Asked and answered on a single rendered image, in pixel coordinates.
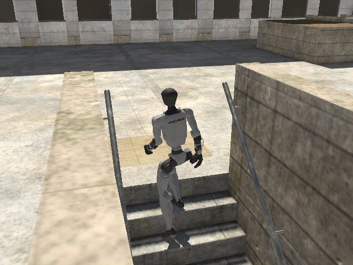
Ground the right robot forearm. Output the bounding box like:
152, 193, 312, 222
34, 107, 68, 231
193, 135, 202, 155

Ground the left robot forearm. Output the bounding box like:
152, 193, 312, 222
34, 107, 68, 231
147, 138, 158, 151

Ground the right robot thigh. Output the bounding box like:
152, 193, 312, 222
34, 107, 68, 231
169, 148, 193, 174

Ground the right robot upper arm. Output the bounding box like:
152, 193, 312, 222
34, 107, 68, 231
182, 108, 200, 137

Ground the robot left hand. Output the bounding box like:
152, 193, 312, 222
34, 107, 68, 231
144, 145, 156, 155

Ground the robot right hand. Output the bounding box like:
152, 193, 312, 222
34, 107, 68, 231
190, 153, 203, 168

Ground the robot left foot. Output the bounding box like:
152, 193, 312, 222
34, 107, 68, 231
161, 227, 178, 237

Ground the left robot upper arm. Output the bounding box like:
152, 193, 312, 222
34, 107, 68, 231
152, 114, 163, 146

